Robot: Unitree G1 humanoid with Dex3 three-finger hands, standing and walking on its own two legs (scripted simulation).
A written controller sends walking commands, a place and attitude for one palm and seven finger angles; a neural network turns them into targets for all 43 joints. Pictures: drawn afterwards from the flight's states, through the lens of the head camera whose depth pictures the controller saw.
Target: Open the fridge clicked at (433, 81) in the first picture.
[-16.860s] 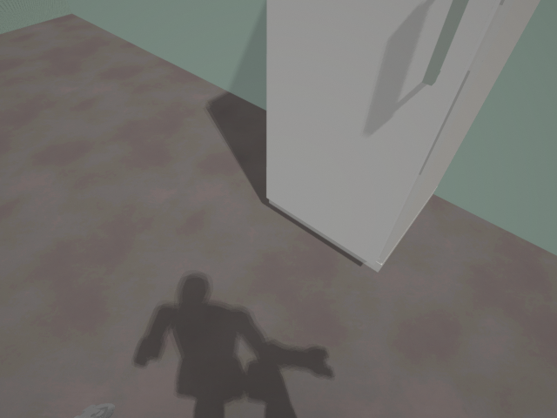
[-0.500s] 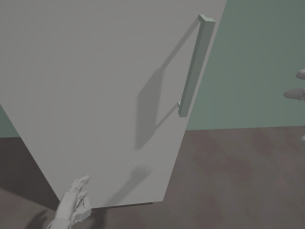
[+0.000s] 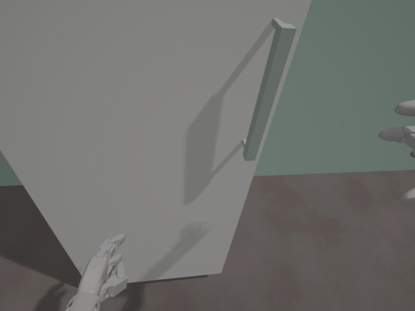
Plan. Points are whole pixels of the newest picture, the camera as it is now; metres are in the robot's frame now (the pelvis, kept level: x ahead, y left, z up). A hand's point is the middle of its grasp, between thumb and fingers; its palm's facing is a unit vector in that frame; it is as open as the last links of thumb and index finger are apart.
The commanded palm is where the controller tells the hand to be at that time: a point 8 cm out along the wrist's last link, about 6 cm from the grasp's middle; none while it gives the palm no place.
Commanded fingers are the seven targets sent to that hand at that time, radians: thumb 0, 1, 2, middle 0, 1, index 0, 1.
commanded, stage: move the hooked fingers beside the handle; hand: right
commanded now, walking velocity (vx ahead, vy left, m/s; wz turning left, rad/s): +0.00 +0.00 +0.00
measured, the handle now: (260, 99) +0.43 -0.08 +0.24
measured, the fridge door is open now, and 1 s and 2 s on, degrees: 0 0 0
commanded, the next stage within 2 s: none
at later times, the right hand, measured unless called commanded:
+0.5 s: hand (380, 142) +0.31 -0.24 +0.25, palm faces -0.04 +0.99 -0.14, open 14.0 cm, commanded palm +0.27 -0.28 +0.26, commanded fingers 0.00 0.50 -0.30 0.30 1.20 0.30 1.20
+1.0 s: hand (347, 129) +0.35 -0.21 +0.24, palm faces -0.04 +0.99 -0.10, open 14.0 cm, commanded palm +0.31 -0.25 +0.26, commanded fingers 0.00 0.50 -0.30 0.30 1.20 0.30 1.20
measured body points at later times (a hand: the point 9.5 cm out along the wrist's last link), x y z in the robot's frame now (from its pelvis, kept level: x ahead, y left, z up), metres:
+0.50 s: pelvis +0.00 +0.00 +0.00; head -0.02 +0.03 +0.45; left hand +0.21 +0.22 -0.07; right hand +0.30 -0.30 +0.26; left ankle -0.01 +0.11 -0.73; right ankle +0.01 -0.09 -0.73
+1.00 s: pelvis +0.01 +0.01 +0.00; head -0.02 +0.04 +0.45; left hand +0.20 +0.23 -0.07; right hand +0.34 -0.27 +0.25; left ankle -0.01 +0.11 -0.73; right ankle +0.01 -0.09 -0.73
